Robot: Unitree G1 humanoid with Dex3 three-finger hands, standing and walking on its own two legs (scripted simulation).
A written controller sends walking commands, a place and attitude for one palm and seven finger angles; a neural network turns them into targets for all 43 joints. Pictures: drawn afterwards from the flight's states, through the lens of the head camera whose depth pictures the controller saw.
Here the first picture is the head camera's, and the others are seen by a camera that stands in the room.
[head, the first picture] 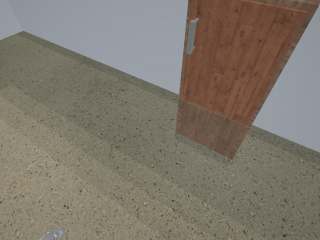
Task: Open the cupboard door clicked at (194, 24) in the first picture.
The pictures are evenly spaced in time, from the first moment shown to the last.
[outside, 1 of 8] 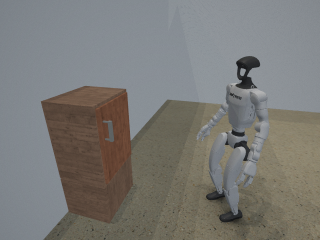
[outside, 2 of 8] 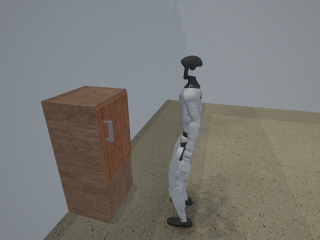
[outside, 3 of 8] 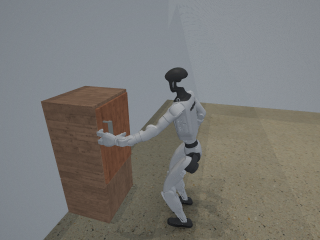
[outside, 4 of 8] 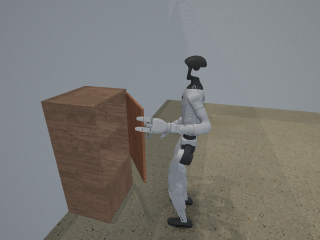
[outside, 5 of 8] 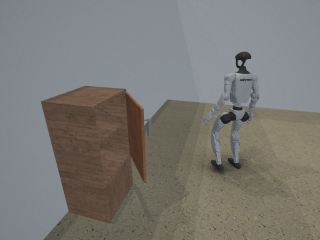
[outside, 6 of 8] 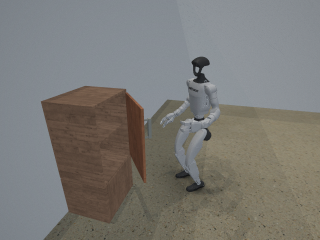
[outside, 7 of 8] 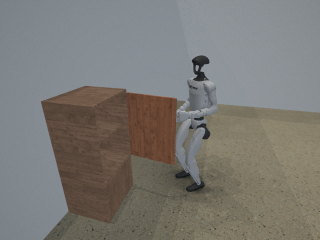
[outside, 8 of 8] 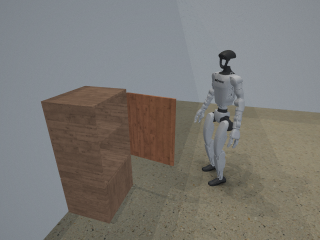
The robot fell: no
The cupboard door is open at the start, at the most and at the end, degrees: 0 84 82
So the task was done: yes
